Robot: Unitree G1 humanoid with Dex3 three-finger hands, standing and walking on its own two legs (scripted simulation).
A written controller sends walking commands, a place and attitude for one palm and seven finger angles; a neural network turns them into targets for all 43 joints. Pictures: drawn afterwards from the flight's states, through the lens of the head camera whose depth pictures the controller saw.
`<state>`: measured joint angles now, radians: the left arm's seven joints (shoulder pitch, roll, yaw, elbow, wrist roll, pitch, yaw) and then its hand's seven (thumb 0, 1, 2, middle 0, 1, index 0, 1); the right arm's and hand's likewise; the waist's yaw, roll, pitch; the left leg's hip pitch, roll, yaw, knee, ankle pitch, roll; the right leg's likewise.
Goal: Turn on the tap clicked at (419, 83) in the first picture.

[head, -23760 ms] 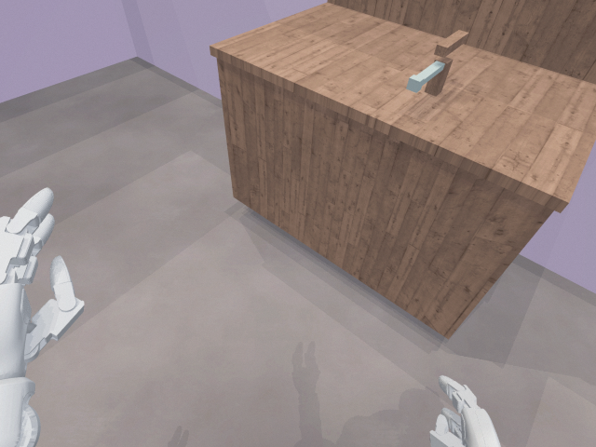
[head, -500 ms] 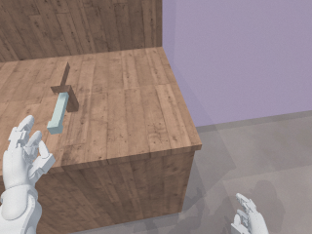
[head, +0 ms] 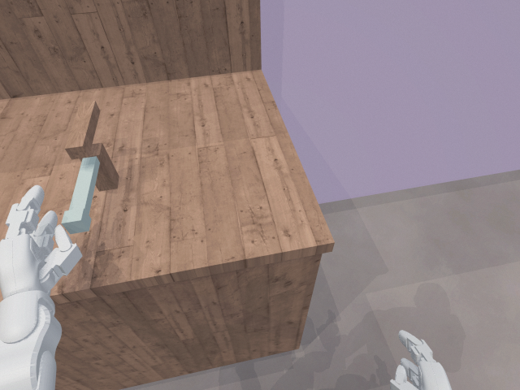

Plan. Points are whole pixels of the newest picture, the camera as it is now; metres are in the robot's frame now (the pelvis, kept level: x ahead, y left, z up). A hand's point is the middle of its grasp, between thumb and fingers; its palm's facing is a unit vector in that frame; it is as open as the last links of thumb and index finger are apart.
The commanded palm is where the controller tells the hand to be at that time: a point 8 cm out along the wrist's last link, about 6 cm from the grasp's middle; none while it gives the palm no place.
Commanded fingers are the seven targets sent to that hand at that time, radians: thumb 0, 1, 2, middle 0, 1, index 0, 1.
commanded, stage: reach beside the lever's end, fingers flat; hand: left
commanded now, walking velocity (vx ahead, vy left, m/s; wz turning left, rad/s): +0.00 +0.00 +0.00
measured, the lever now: (76, 221) +0.32 +0.32 +0.09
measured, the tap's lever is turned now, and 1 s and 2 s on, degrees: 0 0 7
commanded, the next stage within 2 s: push the lever round in 1.16 s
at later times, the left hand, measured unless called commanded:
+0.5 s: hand (64, 235) +0.30 +0.33 +0.09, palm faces +0.52 -0.85 -0.12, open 7.8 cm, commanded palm +0.24 +0.37 +0.09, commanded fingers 0.00 0.90 0.90 -0.15 -0.15 -0.15 -0.15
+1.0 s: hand (61, 241) +0.28 +0.32 +0.10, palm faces +0.50 -0.86 -0.10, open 7.8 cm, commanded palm +0.24 +0.36 +0.09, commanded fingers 0.00 0.90 0.90 -0.15 -0.15 -0.15 -0.15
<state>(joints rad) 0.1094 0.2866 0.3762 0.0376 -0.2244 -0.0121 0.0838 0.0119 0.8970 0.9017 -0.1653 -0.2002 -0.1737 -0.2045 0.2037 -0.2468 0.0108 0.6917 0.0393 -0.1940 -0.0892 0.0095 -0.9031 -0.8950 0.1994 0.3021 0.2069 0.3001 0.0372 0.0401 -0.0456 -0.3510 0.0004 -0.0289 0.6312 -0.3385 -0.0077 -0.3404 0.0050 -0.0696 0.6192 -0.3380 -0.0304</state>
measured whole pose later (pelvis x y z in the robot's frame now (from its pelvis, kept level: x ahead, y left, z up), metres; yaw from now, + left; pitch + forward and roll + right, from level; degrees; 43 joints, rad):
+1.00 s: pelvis -0.01 +0.01 -0.01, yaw +1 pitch +5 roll -1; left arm -0.08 0.34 0.45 0.31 -0.22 -0.15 0.01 0.01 0.90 0.90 -0.14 -0.15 -0.15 -0.15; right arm 0.21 -0.25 0.01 0.71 0.04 -0.18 -0.10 0.01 -0.90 -0.89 0.20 0.30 0.21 0.30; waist 0.02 0.04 -0.04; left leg -0.44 0.00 -0.04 0.70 -0.34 0.00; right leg -0.41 0.00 -0.08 0.66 -0.33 -0.02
